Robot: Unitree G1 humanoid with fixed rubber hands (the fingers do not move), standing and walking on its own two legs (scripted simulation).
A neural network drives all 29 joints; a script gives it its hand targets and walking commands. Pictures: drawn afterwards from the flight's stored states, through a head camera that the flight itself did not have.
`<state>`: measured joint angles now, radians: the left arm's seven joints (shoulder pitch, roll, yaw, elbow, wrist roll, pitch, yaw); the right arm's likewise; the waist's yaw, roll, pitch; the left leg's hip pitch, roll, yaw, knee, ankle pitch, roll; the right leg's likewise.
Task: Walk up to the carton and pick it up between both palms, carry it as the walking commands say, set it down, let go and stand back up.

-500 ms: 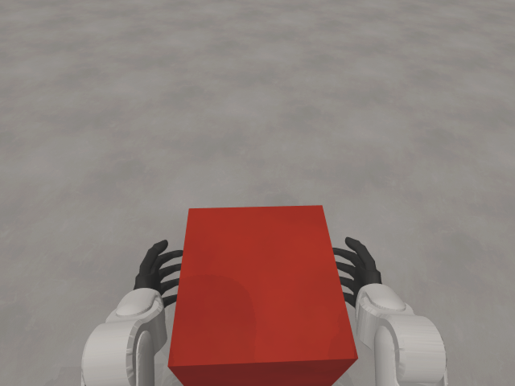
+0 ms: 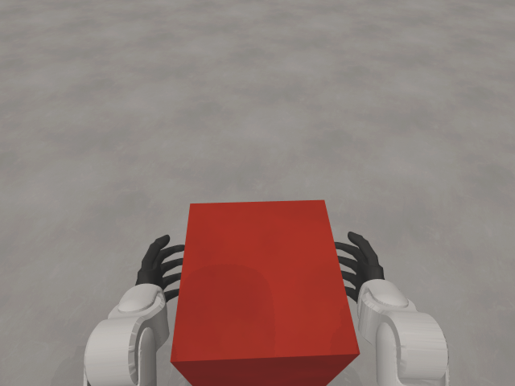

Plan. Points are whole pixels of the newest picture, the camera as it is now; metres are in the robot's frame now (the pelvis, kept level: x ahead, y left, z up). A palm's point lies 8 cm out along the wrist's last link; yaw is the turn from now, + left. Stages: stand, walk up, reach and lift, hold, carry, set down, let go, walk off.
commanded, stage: carry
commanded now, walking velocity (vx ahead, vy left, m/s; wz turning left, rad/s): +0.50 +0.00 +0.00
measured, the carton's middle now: (259, 302) +0.26 +0.00 -0.01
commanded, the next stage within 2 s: none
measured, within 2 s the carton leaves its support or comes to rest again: neither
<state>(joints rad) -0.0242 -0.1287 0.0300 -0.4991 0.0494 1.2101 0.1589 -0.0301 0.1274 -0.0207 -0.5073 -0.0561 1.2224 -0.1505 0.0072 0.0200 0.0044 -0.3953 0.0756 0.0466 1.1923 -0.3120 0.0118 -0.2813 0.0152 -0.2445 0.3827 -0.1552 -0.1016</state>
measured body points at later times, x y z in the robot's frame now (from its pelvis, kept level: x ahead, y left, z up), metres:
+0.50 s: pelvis +0.35 +0.05 +0.00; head +0.37 +0.05 +0.45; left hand +0.61 +0.18 +0.07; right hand +0.60 -0.11 +0.07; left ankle +0.36 +0.09 -0.74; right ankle +0.27 -0.09 -0.65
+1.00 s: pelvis +0.71 -0.01 +0.00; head +0.73 -0.02 +0.45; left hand +0.97 +0.14 +0.07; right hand +0.97 -0.16 +0.07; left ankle +0.62 +0.13 -0.64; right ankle +0.73 -0.06 -0.74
